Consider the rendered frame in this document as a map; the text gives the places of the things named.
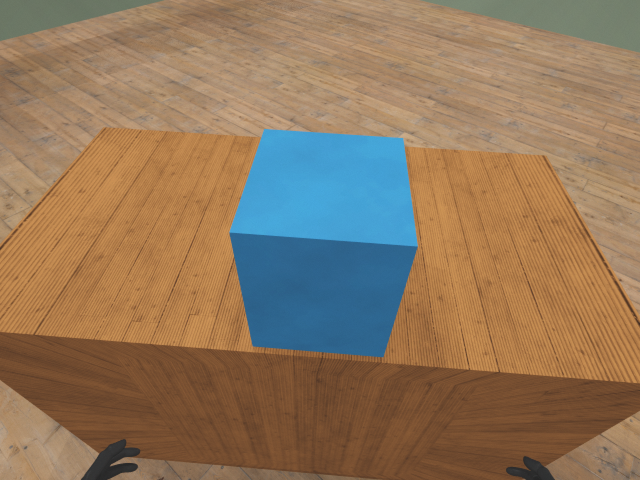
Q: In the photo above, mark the pedestal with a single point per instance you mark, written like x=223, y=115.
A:
x=122, y=317

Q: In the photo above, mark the carton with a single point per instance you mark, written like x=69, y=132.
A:
x=324, y=240

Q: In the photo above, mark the right robot hand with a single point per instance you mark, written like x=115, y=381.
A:
x=537, y=470

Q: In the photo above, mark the left robot hand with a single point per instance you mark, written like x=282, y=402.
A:
x=101, y=469

